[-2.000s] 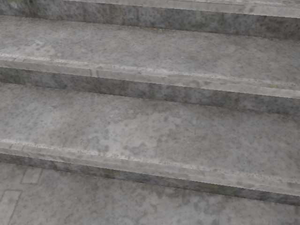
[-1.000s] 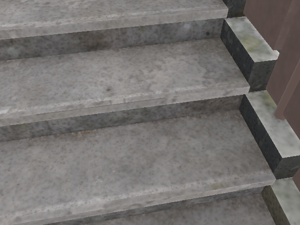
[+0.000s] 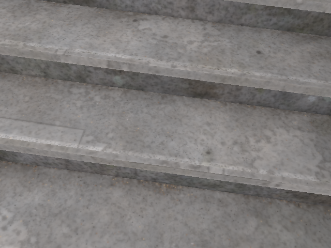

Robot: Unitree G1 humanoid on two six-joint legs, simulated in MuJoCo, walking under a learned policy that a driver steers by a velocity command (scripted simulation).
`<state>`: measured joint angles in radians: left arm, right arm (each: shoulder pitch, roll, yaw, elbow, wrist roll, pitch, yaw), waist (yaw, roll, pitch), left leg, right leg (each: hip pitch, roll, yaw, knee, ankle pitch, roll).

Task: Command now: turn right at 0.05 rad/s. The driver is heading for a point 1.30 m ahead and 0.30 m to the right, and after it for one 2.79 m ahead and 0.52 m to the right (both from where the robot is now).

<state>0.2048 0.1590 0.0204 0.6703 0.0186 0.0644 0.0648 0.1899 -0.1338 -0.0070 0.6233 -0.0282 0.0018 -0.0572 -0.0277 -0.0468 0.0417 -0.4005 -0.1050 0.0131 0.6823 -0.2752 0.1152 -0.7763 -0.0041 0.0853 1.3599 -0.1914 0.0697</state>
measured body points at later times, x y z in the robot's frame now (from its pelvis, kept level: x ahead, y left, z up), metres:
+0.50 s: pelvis +0.07 -0.04 +0.01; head +0.08 -0.06 +0.46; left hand +0.27 +0.16 -0.08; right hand +0.12 -0.32 -0.11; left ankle +0.07 +0.09 -0.64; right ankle +0.06 -0.12 -0.72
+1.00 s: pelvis +0.10 +0.00 +0.02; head +0.12 +0.02 +0.47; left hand +0.29 +0.15 -0.12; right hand +0.14 -0.24 -0.08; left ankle +0.15 +0.07 -0.72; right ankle +0.02 -0.12 -0.69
